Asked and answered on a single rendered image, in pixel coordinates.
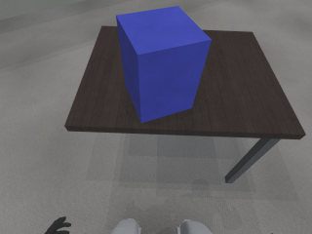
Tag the left robot hand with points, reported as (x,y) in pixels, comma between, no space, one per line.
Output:
(58,224)

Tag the robot thigh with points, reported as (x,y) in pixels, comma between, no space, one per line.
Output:
(126,226)
(192,227)

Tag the carton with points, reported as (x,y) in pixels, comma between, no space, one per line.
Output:
(163,54)

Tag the robot left thigh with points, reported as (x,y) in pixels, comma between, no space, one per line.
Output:
(126,226)

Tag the robot right thigh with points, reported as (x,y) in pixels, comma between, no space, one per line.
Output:
(192,227)

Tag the table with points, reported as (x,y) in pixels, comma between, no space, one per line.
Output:
(238,96)

